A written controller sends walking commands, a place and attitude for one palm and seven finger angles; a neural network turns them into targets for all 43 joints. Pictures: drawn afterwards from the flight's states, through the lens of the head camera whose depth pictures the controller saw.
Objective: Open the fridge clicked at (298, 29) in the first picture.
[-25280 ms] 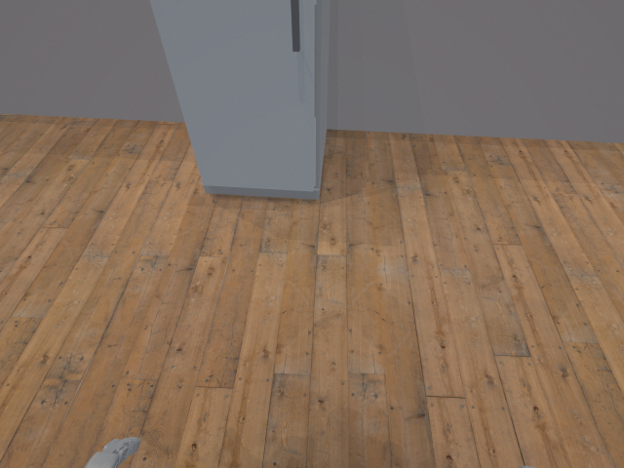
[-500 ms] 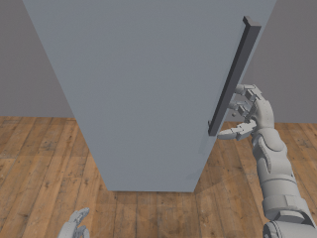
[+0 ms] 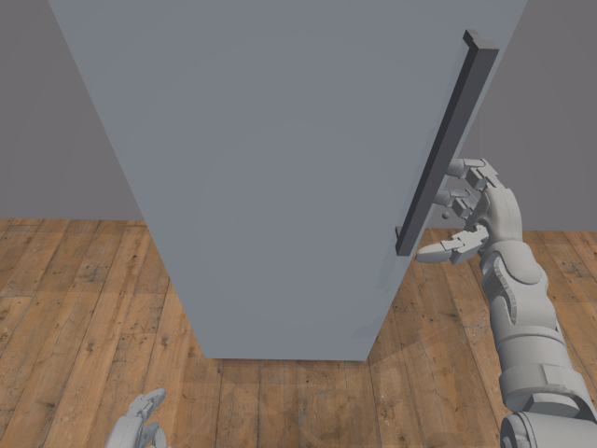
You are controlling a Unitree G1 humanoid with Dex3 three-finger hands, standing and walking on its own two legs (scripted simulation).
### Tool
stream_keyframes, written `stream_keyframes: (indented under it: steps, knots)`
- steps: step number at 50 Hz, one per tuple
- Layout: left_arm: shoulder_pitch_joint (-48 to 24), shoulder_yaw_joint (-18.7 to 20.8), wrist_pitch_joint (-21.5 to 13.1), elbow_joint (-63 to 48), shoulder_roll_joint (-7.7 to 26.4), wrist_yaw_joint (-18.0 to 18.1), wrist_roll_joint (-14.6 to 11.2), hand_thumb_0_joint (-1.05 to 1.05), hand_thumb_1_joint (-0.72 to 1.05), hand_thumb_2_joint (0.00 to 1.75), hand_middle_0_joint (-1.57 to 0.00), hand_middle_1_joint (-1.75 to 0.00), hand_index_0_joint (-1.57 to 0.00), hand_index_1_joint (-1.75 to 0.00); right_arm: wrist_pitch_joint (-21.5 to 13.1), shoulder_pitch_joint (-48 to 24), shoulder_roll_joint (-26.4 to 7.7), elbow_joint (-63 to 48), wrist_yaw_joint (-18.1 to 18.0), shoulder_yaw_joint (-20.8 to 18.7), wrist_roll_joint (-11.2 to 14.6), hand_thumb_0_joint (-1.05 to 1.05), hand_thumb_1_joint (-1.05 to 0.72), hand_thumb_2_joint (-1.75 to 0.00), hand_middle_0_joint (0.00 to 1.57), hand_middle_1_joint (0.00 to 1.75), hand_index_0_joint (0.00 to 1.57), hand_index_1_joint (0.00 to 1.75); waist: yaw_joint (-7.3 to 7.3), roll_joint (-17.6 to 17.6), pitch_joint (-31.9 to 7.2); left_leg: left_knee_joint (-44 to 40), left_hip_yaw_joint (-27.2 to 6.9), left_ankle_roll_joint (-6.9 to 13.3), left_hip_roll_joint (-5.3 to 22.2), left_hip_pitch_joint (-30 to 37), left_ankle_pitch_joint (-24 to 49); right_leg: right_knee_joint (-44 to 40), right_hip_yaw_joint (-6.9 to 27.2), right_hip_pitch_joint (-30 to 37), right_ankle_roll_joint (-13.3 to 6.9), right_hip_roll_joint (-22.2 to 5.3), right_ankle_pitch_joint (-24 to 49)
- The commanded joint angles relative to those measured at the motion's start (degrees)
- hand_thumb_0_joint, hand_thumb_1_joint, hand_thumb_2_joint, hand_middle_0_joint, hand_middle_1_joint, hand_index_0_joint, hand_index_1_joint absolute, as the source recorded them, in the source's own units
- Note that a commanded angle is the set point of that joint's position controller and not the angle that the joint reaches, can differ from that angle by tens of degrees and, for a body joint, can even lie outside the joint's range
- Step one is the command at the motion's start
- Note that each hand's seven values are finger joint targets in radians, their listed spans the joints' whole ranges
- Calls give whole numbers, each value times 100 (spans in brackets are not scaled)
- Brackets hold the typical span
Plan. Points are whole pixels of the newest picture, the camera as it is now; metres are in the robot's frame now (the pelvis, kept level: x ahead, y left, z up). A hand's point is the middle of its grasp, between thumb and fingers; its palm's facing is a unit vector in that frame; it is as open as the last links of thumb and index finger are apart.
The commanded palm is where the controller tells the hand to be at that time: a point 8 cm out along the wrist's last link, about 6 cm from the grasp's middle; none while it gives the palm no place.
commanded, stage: move the hooked fingers beside the handle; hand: right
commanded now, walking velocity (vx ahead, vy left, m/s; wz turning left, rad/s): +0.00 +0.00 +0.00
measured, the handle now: (429, 166) +0.47 -0.15 +0.15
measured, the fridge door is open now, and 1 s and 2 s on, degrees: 0 0 0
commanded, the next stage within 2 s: none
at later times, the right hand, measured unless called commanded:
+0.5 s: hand (460, 209) +0.41 -0.19 +0.13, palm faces -0.03 +1.00 +0.02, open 14.0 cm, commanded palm +0.38 -0.24 +0.13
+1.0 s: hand (473, 214) +0.40 -0.20 +0.13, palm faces -0.03 +1.00 +0.02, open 14.0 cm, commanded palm +0.38 -0.26 +0.13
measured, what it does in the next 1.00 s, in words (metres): stands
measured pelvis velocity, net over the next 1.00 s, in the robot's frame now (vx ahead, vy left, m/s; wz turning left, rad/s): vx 0.01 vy -0.01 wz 0.02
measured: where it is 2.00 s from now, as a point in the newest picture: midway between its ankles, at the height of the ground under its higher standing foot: outside the picture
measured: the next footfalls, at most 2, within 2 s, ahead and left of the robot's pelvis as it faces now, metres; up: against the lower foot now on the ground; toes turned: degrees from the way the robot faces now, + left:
none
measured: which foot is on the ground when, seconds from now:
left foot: down 0.00-1.00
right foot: down 0.00-1.00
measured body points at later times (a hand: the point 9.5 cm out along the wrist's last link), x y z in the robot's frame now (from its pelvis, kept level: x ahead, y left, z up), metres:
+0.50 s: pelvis +0.01 +0.00 +0.00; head +0.02 +0.00 +0.45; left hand +0.12 +0.25 -0.10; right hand +0.40 -0.24 +0.13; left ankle +0.00 +0.10 -0.73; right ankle +0.01 -0.10 -0.73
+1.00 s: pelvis +0.01 -0.01 +0.00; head +0.02 -0.01 +0.45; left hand +0.14 +0.24 -0.09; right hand +0.39 -0.26 +0.13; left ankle +0.00 +0.10 -0.73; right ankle +0.01 -0.10 -0.73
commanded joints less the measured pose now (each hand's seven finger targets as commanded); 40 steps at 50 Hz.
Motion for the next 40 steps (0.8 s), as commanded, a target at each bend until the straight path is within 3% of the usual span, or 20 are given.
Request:
stream_keyframes:
  steps: [1,4,6,10,11,15,16,18,20,21,22,23,25,27,30,32,36,37,40]
  knots:
    - [-209,257,-229,-775,803,66,-26,0,90,90,-20,-30,-20,-30,-481,-2459,-956,-1365,160,-294,71,0,50,-30,30,120,30,120,154,181,-1717,-370,-285,79,-60,433,1450,-397,250,895,-58,-40,1195]
    - [-240,230,-208,-806,792,89,-30,0,90,90,-20,-30,-20,-30,-469,-2671,-996,-1344,214,-312,85,0,50,-30,30,120,30,120,187,221,-1607,-389,-310,63,-47,444,1364,-446,227,730,-76,-16,978]
    - [-210,238,-167,-779,840,119,-31,0,90,90,-20,-30,-20,-30,-447,-2612,-1356,-1172,218,-595,84,0,50,-30,30,120,30,120,170,309,-1503,-441,-349,44,-34,460,1259,-438,196,631,-98,-25,872]
    - [-197,198,-112,-787,812,158,-33,0,90,90,-20,-30,-20,-30,-375,-2819,-1445,-915,314,-654,76,0,50,-30,30,120,30,120,207,-2,-1423,-444,-378,59,-16,364,1159,-450,184,538,-90,3,761]
    - [-158,219,-100,-810,842,150,-27,0,90,90,-20,-30,-20,-30,-380,-2683,-1590,-872,320,-775,81,0,50,-30,30,120,30,120,151,52,-1517,-444,-412,52,-6,454,1206,-418,163,529,-106,-9,818]
    - [-95,243,-124,-883,813,127,-32,0,90,90,-20,-30,-20,-30,-481,-2613,-1457,-1058,436,-720,136,0,50,-30,30,120,30,120,139,-176,-1929,-323,-390,83,-41,539,1602,-350,155,751,-81,-10,1201]
    - [-23,270,-115,-874,843,115,-28,0,90,90,-20,-30,-20,-30,-517,-2519,-1551,-1097,460,-768,141,0,50,-30,30,120,30,120,144,12,-2009,-298,-357,76,-48,625,1718,-332,162,758,-79,-47,1354]
    - [5,296,-125,-924,844,90,-36,0,90,90,-20,-30,-20,-30,-542,-2279,-1548,-1265,503,-858,197,0,50,-30,30,120,30,120,62,3,-2172,-227,-345,85,-70,729,1991,-327,163,847,-65,-44,1632]
    - [-2,313,-132,-945,840,64,-47,0,90,90,-20,-30,-20,-30,-495,-2071,-1428,-1327,539,-821,239,0,50,-30,30,120,30,120,57,-97,-2102,-226,-338,82,-79,681,2095,-319,139,898,-55,-51,1761]
    - [37,319,-114,-939,871,45,-44,0,90,90,-20,-30,-20,-30,-442,-1848,-1417,-1228,565,-780,243,0,50,-30,30,120,30,120,63,80,-1975,-233,-318,72,-78,695,2090,-315,136,785,-60,-78,1761]
    - [35,326,-89,-929,886,48,-61,0,90,90,-20,-30,-20,-30,-389,-1798,-1596,-1198,544,-988,249,0,50,-30,30,120,30,120,68,176,-1831,-261,-329,54,-75,648,2068,-337,125,683,-75,-80,1663]
    - [4,310,-73,-941,877,44,-65,0,90,90,-20,-30,-20,-30,-333,-1834,-1543,-1233,550,-906,220,0,50,-30,30,120,30,120,75,36,-1688,-265,-326,61,-71,614,1994,-375,122,615,-67,-61,1573]
    - [-23,308,-57,-977,875,46,-74,0,90,90,-20,-30,-20,-30,-246,-1933,-1449,-1300,528,-824,197,0,50,-30,30,120,30,120,128,78,-1470,-312,-303,62,-79,455,1745,-420,156,574,-73,-68,1380]
    - [-50,329,-39,-1001,885,58,-69,0,90,90,-20,-30,-20,-30,-262,-1866,-1674,-1487,481,-1014,187,0,50,-30,30,120,30,120,72,-5,-1573,-313,-323,74,-75,535,1722,-416,148,633,-82,-72,1416]
    - [-84,326,-85,-1022,836,73,-56,0,90,90,-20,-30,-20,-30,-398,-2210,-1460,-2041,459,-764,179,0,50,-30,30,120,30,120,137,-360,-1869,-287,-311,103,-96,424,1702,-389,218,1051,-29,-87,1643]
    - [-65,320,-103,-971,858,82,-51,0,90,90,-20,-30,-20,-30,-414,-2063,-1503,-1883,444,-828,225,0,50,-30,30,120,30,120,151,-121,-1782,-314,-296,85,-111,384,1629,-387,244,1024,-32,-118,1593]
    - [-92,276,-71,-898,896,129,-61,0,90,90,-20,-30,-20,-30,-288,-2164,-1548,-1452,480,-782,184,0,50,-30,30,120,30,120,223,17,-1443,-389,-287,77,-84,300,1316,-454,232,770,-54,-101,1155]
    - [-89,273,-64,-885,892,139,-57,0,90,90,-20,-30,-20,-30,-232,-2119,-1665,-1316,474,-939,192,0,50,-30,30,120,30,120,164,70,-1442,-378,-281,84,-76,338,1326,-470,259,706,-56,-85,1148]
    - [-120,269,-48,-947,871,137,-54,0,90,90,-20,-30,-20,-30,-156,-2042,-1579,-1361,553,-864,174,0,50,-30,30,120,30,120,119,-156,-1651,-344,-278,102,-69,367,1439,-444,244,841,-27,-74,1332]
